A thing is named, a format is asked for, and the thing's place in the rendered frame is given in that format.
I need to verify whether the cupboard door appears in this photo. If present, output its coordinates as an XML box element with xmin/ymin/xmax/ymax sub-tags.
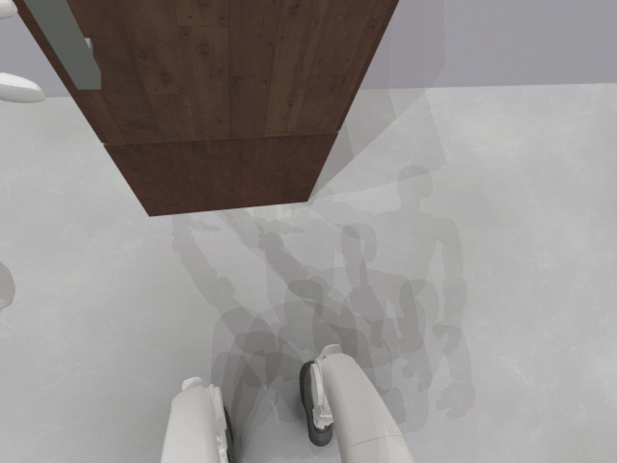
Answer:
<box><xmin>23</xmin><ymin>0</ymin><xmax>392</xmax><ymax>145</ymax></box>

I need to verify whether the handle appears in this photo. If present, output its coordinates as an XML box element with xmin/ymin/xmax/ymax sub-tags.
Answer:
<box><xmin>24</xmin><ymin>0</ymin><xmax>101</xmax><ymax>90</ymax></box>

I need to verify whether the right robot foot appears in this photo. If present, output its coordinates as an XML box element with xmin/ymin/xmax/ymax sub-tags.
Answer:
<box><xmin>300</xmin><ymin>361</ymin><xmax>333</xmax><ymax>447</ymax></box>

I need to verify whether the robot right thigh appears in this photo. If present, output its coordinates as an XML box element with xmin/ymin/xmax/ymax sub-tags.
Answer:
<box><xmin>310</xmin><ymin>353</ymin><xmax>416</xmax><ymax>463</ymax></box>

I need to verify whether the left robot hand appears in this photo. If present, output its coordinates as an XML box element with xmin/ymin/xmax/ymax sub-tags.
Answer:
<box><xmin>0</xmin><ymin>0</ymin><xmax>45</xmax><ymax>103</ymax></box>

